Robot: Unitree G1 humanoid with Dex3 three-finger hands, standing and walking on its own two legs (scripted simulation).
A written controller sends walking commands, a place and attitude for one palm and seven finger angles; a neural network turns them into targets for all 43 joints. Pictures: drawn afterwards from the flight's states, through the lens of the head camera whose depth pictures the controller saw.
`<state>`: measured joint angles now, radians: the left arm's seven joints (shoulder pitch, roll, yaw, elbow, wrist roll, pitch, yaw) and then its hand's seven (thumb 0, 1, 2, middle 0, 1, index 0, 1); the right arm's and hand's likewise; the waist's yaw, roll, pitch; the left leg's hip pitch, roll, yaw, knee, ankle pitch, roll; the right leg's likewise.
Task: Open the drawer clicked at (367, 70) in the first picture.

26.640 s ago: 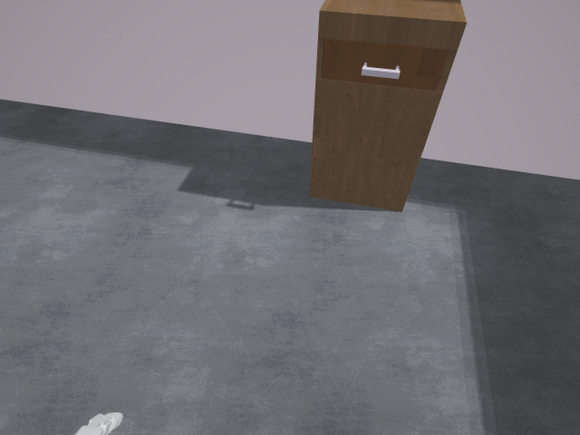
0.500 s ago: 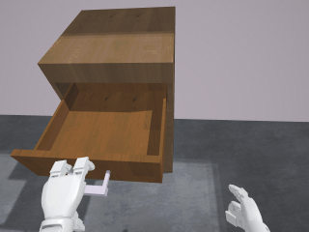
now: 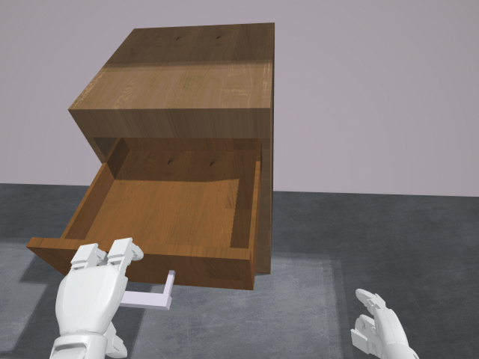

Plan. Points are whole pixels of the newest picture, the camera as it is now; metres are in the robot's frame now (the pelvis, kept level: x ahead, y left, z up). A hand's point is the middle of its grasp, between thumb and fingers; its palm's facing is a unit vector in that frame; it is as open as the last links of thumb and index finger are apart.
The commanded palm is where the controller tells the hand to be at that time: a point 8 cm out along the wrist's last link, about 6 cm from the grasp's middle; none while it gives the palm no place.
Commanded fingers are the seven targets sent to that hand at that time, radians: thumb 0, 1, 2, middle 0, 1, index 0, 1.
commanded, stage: lift the hand off the handle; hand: left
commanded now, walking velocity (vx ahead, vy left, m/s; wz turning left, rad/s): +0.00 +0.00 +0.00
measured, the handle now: (139, 287) +0.24 +0.23 -0.05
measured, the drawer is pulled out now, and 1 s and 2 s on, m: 0.30 0.30 0.30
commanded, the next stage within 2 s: draw the hand back to the body in 1.06 s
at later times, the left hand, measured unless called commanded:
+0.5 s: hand (108, 286) +0.20 +0.22 +0.07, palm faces +0.09 -0.11 -0.99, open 13.8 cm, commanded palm +0.16 +0.23 +0.12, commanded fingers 0.00 -0.50 0.30 -0.30 -1.20 -0.30 -1.20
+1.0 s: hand (99, 268) +0.21 +0.23 +0.10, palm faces +0.12 -0.11 -0.99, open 13.8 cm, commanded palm +0.17 +0.23 +0.15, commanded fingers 0.00 -0.50 0.30 -0.30 -1.20 -0.30 -1.20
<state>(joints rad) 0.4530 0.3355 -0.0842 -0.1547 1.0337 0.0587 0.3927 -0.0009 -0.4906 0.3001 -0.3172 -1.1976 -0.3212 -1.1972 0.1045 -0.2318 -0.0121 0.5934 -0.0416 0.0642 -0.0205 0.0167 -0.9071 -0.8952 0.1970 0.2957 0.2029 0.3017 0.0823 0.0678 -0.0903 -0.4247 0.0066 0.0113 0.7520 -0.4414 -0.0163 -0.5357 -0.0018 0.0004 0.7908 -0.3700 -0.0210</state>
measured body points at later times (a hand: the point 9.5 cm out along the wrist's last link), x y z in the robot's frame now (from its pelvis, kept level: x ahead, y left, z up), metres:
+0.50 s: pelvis +0.00 +0.01 +0.01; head +0.01 -0.03 +0.46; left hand +0.19 +0.23 +0.12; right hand +0.22 -0.19 -0.08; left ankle -0.04 +0.13 -0.71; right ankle +0.02 -0.10 -0.71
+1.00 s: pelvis +0.00 +0.01 +0.02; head +0.01 -0.03 +0.47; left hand +0.20 +0.23 +0.16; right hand +0.24 -0.18 -0.07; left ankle -0.04 +0.13 -0.71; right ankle +0.02 -0.10 -0.71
